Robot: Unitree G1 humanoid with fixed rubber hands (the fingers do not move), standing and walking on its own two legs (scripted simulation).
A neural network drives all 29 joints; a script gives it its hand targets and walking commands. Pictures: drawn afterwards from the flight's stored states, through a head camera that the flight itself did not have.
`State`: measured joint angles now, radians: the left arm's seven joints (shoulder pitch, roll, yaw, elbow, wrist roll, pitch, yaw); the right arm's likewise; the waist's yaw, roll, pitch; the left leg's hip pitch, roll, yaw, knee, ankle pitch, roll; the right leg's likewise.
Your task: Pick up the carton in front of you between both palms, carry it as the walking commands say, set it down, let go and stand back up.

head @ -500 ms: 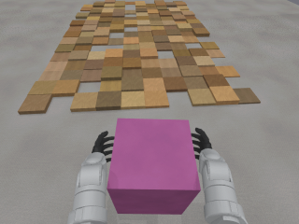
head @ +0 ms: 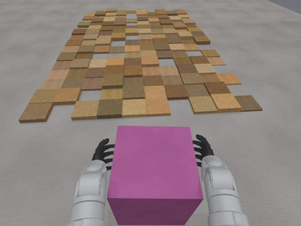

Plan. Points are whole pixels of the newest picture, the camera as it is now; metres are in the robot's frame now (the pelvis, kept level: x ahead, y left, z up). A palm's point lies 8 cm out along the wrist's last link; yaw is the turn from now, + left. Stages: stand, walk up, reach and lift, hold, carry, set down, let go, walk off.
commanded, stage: reach and lift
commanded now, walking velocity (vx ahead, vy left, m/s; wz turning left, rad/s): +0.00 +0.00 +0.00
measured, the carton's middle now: (152, 177) +0.28 +0.00 -0.04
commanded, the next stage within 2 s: hold in 0.08 s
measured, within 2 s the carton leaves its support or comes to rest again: neither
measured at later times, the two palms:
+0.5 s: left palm (97, 166) +0.27 +0.15 +0.05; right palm (210, 162) +0.28 -0.15 +0.05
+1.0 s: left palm (98, 164) +0.28 +0.15 +0.05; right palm (210, 160) +0.28 -0.15 +0.05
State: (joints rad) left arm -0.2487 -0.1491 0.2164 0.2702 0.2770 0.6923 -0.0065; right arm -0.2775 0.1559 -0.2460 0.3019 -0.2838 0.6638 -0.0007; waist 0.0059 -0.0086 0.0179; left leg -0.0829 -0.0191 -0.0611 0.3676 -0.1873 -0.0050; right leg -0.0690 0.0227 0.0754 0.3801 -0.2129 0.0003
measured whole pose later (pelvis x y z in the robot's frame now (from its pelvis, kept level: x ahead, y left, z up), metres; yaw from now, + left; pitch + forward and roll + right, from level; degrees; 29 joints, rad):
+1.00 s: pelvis -0.01 +0.00 +0.00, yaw +0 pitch -8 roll +0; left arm -0.25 -0.15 0.20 0.21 0.27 0.78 -0.01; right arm -0.28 0.16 -0.24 0.23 -0.29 0.75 0.01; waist 0.00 -0.01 0.04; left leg -0.04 -0.02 -0.06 0.35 -0.18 0.00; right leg -0.02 0.02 0.08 0.37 -0.20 0.00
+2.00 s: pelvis +0.19 +0.01 -0.01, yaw -3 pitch +5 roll +1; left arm -0.12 -0.13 0.12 -0.37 0.09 1.24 0.09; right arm -0.16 0.13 -0.09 -0.31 -0.11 1.21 -0.09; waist 0.00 -0.01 -0.13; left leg -0.32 0.02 0.24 0.44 -0.22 0.06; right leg -0.42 -0.06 -0.07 1.03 -0.42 -0.03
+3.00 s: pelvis +0.83 -0.03 +0.00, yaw -4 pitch +4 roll -1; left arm -0.49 -0.08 0.17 -0.36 0.08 1.34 0.10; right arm -0.48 0.10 -0.20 -0.36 -0.08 1.30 -0.13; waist -0.03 -0.02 0.00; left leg -0.29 0.03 0.23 0.41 -0.21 0.08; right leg -0.59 -0.08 -0.05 1.09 -0.30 -0.04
